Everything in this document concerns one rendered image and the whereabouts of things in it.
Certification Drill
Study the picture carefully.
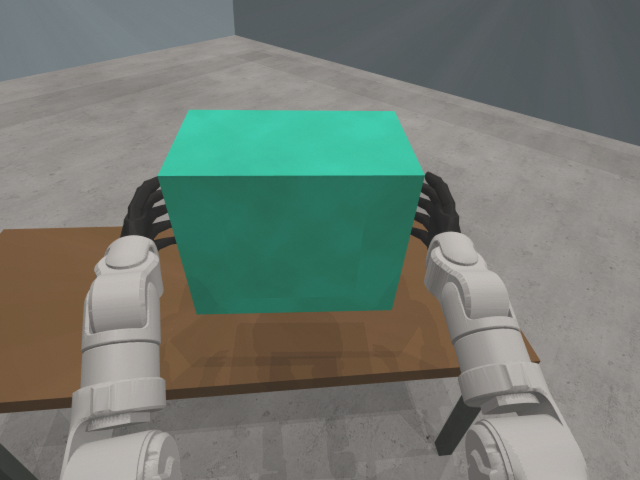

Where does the right robot upper arm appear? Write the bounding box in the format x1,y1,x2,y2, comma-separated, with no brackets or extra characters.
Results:
465,414,588,480

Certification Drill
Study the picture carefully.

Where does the carton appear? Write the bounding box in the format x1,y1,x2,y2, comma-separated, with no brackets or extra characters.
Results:
158,110,425,315

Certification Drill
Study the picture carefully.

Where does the table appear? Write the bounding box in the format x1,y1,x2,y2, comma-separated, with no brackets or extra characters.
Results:
0,220,540,480

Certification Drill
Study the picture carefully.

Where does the left robot upper arm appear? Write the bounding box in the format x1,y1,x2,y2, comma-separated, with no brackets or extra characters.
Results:
62,430,183,480

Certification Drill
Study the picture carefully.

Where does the robot right forearm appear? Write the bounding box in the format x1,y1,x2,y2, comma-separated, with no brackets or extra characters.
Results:
424,232,590,480

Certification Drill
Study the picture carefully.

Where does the robot left forearm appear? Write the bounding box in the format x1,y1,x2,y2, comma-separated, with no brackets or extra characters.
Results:
59,235,166,480

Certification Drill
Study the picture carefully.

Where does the left robot hand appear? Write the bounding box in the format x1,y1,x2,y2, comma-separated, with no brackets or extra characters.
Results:
120,176,177,251

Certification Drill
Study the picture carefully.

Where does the right robot hand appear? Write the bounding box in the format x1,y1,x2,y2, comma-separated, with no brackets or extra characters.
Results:
411,172,461,249

